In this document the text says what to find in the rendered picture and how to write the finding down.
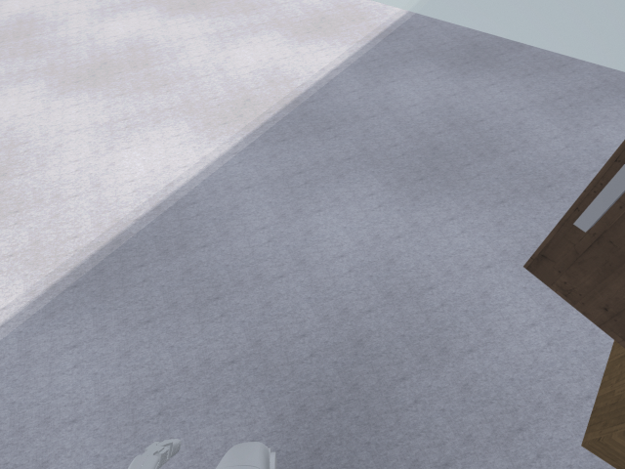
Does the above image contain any cupboard door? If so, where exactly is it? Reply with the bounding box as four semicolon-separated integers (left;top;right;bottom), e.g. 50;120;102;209
523;140;625;348

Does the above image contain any handle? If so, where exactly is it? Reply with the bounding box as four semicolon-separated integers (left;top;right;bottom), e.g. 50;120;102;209
573;164;625;233

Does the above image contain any left robot thigh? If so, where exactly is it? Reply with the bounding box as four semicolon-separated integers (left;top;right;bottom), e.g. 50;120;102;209
216;442;276;469

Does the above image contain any robot left hand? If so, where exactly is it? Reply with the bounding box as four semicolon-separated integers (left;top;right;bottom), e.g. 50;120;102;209
128;439;182;469

